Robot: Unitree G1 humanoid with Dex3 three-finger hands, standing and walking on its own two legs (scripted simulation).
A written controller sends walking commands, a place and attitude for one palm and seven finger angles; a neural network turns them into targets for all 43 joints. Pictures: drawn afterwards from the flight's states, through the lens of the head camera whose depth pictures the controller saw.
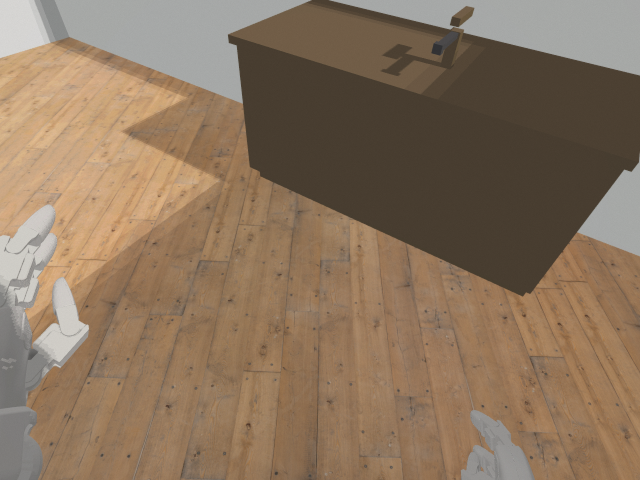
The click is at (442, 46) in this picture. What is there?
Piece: tap's lever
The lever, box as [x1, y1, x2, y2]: [431, 41, 444, 54]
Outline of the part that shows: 436,41 433,44 431,52 440,54 442,53 444,43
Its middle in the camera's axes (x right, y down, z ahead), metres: +0.35 -0.57 +1.15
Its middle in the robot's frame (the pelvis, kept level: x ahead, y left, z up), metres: +1.26 -0.27 +0.05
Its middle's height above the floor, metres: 0.82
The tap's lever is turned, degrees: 0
